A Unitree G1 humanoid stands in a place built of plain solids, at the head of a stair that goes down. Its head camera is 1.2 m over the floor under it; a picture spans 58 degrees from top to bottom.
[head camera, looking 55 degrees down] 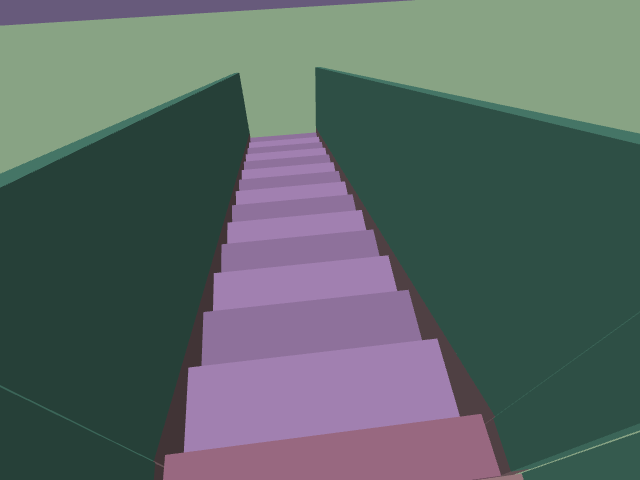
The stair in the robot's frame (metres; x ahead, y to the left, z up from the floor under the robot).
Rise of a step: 0.18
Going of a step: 0.28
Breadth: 0.82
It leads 7 degrees to the left of straight ahead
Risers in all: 15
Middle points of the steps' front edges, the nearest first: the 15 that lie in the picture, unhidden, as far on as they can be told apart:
0.23 -0.02 0.00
0.51 0.02 -0.17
0.79 0.05 -0.35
1.07 0.08 -0.53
1.35 0.12 -0.70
1.63 0.15 -0.88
1.91 0.18 -1.05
2.19 0.22 -1.23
2.47 0.25 -1.40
2.75 0.29 -1.58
3.03 0.32 -1.75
3.31 0.35 -1.93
3.59 0.39 -2.11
3.87 0.42 -2.28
4.15 0.45 -2.46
